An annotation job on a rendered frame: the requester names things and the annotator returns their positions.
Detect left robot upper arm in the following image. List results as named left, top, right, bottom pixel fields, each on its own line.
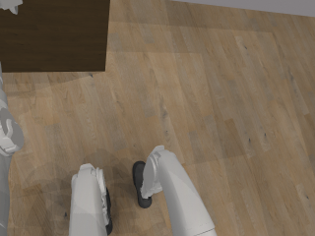
left=0, top=106, right=25, bottom=236

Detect robot right foot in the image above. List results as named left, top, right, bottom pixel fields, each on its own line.
left=132, top=160, right=153, bottom=208

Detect robot left shin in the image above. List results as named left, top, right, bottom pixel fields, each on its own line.
left=71, top=163, right=109, bottom=225

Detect left robot hand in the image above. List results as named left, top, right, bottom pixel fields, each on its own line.
left=0, top=0, right=23, bottom=15

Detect cabinet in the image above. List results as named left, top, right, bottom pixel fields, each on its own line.
left=0, top=0, right=110, bottom=73

